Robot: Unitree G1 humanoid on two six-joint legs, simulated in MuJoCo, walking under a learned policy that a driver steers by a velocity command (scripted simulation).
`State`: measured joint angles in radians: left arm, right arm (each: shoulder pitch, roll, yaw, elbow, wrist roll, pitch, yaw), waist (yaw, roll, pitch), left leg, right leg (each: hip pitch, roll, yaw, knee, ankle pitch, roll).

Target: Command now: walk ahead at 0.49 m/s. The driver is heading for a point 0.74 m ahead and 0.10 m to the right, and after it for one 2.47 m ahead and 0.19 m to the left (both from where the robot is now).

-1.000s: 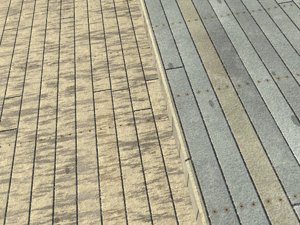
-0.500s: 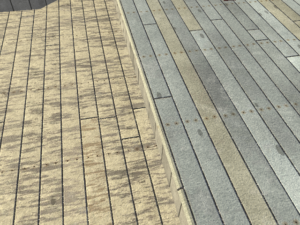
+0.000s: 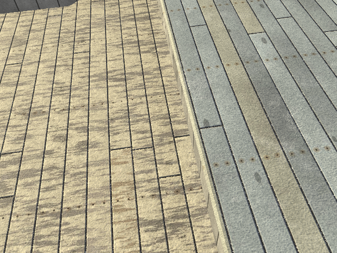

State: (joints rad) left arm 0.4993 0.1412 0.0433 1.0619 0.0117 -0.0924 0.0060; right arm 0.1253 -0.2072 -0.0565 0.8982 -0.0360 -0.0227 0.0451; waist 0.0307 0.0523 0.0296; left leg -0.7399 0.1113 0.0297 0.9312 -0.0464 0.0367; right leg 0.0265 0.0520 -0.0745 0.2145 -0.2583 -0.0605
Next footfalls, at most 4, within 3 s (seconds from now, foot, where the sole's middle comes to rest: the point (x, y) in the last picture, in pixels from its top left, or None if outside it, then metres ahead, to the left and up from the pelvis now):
0.20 left None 0.30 0.13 -0.78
0.88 right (190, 218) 0.63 0.00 -0.78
1.38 left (174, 165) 0.88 0.07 -0.78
2.20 right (217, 173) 0.75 -0.11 -0.64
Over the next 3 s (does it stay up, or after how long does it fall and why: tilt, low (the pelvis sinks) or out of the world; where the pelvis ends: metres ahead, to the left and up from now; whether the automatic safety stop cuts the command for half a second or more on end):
stays up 0.67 0.09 0.00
